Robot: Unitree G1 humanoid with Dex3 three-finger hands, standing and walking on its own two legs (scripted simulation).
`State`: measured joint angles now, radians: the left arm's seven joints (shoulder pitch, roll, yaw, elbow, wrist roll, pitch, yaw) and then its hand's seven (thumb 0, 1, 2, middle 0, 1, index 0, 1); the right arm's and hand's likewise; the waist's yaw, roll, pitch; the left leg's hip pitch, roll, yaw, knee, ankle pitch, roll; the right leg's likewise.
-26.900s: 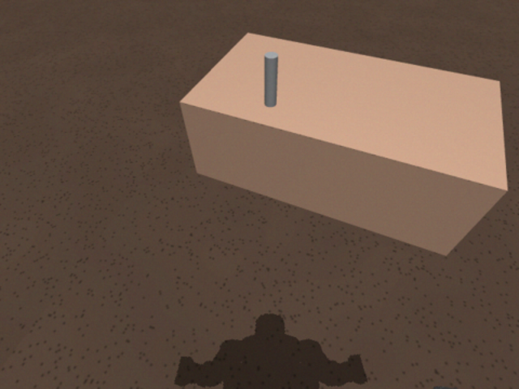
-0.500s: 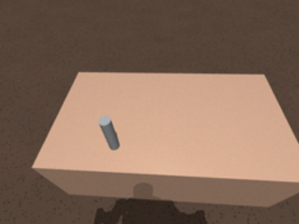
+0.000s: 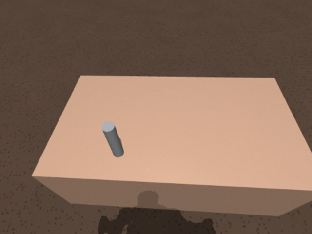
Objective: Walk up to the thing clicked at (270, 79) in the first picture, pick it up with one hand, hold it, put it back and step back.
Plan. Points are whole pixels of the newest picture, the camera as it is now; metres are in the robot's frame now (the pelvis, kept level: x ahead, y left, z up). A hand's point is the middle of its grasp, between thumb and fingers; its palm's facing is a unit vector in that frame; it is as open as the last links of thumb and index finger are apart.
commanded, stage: stand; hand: left
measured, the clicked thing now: (113, 140) +0.49 +0.22 -0.23
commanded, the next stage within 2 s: step back in 0.26 s
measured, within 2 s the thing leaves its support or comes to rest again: neither
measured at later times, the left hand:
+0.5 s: hand out of the picture +0.08 +0.29 -0.16, palm faces -0.02 -0.92 -0.39, open 7.3 cm
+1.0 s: hand out of the picture -0.03 +0.33 -0.18, palm faces -0.11 -0.92 -0.38, open 7.3 cm
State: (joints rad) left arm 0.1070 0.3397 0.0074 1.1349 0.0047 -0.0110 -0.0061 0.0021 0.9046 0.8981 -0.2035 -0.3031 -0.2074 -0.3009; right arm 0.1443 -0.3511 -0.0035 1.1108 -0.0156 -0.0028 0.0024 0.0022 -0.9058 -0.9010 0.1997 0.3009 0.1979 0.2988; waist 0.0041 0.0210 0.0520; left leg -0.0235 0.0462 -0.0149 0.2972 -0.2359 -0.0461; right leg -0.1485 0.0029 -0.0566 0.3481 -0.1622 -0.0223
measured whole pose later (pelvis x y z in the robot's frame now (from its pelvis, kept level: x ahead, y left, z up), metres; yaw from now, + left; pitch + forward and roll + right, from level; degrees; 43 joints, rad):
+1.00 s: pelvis -0.14 +0.07 -0.02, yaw -6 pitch -2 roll +0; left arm 0.14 0.39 0.08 0.89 0.01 0.07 0.01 0.00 0.91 0.90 -0.20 -0.30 -0.21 -0.30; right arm 0.11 -0.35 -0.04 0.86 -0.02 0.02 -0.01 0.00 -0.90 -0.90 0.20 0.30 0.20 0.30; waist 0.01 -0.03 0.21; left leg -0.33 0.01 0.07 0.62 -0.25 0.04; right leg -0.28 0.04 0.10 0.83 -0.49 0.02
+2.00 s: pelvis -0.43 +0.03 -0.02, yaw -4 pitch -2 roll +2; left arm 0.21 0.35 0.06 0.86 0.04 0.05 0.00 0.00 0.90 0.90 -0.21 -0.30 -0.21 -0.30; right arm 0.16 -0.42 -0.06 0.86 0.00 0.05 -0.02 0.00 -0.91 -0.90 0.20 0.30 0.20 0.30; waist 0.03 0.02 0.14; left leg -0.49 -0.11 -0.12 1.12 -0.49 -0.02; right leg -0.29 -0.04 0.03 0.65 -0.33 -0.01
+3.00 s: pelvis -0.65 +0.02 -0.02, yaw +0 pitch -3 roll +0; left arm 0.21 0.40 0.06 1.01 0.02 0.00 -0.01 0.00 0.91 0.90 -0.20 -0.30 -0.21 -0.30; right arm 0.20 -0.34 -0.04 1.01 -0.04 0.00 0.02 0.00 -0.90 -0.90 0.20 0.30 0.20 0.30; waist 0.01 -0.01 0.06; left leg -0.22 0.00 -0.03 0.59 -0.32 -0.02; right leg -0.25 -0.02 -0.02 0.60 -0.34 -0.02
